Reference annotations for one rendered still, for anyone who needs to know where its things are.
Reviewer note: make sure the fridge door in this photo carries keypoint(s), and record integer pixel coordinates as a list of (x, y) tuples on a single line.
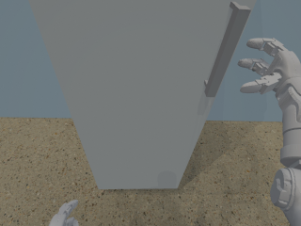
[(132, 74)]

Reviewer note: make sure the right robot forearm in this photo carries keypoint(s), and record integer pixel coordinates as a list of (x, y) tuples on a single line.
[(289, 101)]

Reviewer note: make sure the right robot hand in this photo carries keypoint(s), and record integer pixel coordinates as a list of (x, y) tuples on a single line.
[(285, 65)]

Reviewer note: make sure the left robot hand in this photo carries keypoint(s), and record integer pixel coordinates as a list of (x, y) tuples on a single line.
[(60, 219)]

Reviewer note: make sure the handle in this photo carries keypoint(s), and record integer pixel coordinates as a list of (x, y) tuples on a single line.
[(231, 37)]

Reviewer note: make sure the right robot upper arm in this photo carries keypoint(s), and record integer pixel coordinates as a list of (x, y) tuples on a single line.
[(285, 193)]

